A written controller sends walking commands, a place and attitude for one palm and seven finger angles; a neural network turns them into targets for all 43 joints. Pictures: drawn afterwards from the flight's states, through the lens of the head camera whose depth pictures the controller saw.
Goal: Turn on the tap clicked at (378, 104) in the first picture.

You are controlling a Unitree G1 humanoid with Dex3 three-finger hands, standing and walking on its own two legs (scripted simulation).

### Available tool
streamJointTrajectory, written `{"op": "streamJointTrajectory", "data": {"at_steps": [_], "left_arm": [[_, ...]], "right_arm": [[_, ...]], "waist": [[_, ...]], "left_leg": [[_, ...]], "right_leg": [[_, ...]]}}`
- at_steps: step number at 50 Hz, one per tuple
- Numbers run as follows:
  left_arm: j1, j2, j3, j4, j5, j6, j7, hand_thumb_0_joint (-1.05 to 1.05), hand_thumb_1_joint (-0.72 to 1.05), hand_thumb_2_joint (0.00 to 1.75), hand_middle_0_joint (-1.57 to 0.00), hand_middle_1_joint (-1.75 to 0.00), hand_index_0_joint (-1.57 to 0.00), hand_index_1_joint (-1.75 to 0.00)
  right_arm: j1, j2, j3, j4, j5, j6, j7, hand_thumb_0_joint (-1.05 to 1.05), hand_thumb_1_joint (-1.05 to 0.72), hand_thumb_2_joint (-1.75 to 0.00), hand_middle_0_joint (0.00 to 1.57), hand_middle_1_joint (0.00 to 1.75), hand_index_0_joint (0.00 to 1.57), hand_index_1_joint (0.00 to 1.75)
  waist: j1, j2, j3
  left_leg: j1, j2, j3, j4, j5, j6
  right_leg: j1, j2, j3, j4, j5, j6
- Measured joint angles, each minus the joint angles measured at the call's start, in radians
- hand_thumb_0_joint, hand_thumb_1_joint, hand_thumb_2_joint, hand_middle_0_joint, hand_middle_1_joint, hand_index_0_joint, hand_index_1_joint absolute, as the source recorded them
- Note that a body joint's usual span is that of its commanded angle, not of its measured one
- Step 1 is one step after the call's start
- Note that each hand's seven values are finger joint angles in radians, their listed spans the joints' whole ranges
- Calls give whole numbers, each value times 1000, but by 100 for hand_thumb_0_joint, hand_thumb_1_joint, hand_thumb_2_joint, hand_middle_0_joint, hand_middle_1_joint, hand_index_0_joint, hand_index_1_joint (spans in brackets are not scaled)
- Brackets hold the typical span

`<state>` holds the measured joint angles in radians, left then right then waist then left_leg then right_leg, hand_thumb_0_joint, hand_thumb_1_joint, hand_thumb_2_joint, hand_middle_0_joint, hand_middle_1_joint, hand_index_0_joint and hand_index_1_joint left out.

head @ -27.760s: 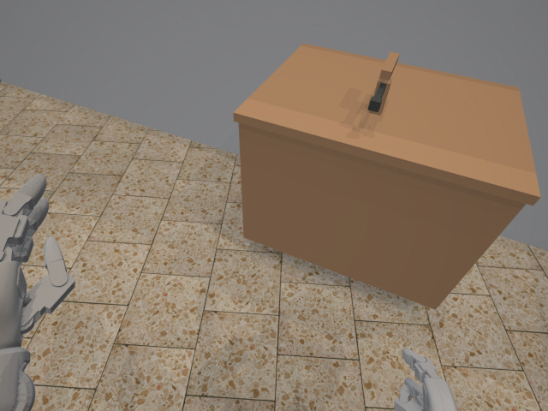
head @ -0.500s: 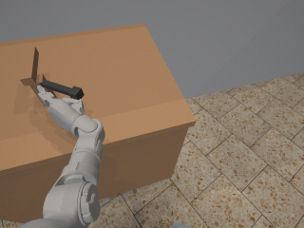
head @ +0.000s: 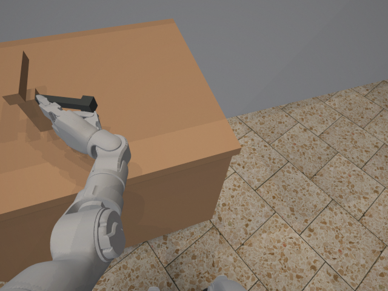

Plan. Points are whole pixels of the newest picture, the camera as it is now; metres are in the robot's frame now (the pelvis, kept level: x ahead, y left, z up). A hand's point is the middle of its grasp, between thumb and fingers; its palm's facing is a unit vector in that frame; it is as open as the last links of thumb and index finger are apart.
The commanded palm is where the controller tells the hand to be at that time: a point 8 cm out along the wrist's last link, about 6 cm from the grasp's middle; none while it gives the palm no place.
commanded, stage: push the lever round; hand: left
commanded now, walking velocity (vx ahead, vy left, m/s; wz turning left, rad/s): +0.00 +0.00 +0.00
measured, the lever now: (88, 105) +0.50 +0.21 +0.08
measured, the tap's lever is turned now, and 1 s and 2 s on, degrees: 65 75 75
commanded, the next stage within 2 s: lift the hand up off the lever in 0.08 s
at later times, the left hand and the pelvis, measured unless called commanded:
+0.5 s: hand (95, 106) +0.49 +0.19 +0.08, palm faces +0.81 -0.58 -0.11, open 7.8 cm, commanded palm +0.43 +0.21 +0.09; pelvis +0.01 +0.00 +0.01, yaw -1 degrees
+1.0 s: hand (93, 105) +0.48 +0.19 +0.10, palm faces +0.80 -0.59 -0.12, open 7.8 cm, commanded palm +0.42 +0.20 +0.11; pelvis +0.02 +0.00 +0.01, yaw +0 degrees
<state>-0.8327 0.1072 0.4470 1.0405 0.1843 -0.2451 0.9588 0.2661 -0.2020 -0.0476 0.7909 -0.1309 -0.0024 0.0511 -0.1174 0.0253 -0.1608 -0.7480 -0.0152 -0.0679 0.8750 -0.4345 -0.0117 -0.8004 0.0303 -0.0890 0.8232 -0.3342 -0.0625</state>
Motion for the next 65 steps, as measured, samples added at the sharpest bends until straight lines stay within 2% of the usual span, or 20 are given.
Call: {"op": "streamJointTrajectory", "data": {"at_steps": [10, 15, 25, 46, 58, 65], "left_arm": [[-59, 53, 26, 64, 8, -5, -13, 4, 94, 92, -16, -15, -11, -14], [-56, 61, 42, 55, 2, -3, -26, 4, 93, 92, -16, -15, -12, -14], [7, 29, 27, -14, -13, 11, -36, 3, 91, 91, -16, -15, -14, -15], [76, -57, -35, -148, -33, 101, -44, 2, 90, 90, -16, -15, -15, -15], [88, -65, -73, -200, -38, 158, -48, 2, 90, 90, -16, -15, -15, -15], [70, -57, -46, -181, -48, 185, -49, 2, 90, 90, -16, -15, -15, -15]], "right_arm": [[23, -9, 1, -3, 0, -2, 1, 1, -91, -90, 20, 30, 20, 30], [44, -11, -2, -9, 0, 1, 7, 1, -91, -90, 20, 30, 20, 30], [70, -9, -7, -4, 2, 8, 20, 1, -91, -90, 20, 30, 20, 30], [19, 3, -9, -25, 6, 22, 20, 1, -91, -90, 20, 30, 20, 30], [-2, 2, -6, -16, 16, 24, 2, 1, -91, -90, 20, 30, 20, 30], [-13, -3, -1, -17, 23, 22, -12, 1, -91, -90, 20, 30, 20, 30]], "waist": [[-22, 0, 1], [-26, 4, -2], [-14, 12, -4], [27, 16, -2], [40, 14, 12], [36, 11, 19]], "left_leg": [[-20, 6, 3, -4, 4, -2], [-15, 10, 7, -14, 5, -2], [43, 12, 14, -45, 2, 3], [125, 2, 11, -93, 7, 6], [170, 2, 1, -120, 22, 1], [188, 4, 3, -144, 38, -1]], "right_leg": [[-23, 6, 3, -4, 7, -3], [-18, 10, 7, -17, 11, -3], [38, 13, 15, -47, 9, 2], [120, 4, 15, -85, 5, 9], [166, 3, 6, -107, 13, 3], [180, 4, 8, -125, 26, -1]]}}
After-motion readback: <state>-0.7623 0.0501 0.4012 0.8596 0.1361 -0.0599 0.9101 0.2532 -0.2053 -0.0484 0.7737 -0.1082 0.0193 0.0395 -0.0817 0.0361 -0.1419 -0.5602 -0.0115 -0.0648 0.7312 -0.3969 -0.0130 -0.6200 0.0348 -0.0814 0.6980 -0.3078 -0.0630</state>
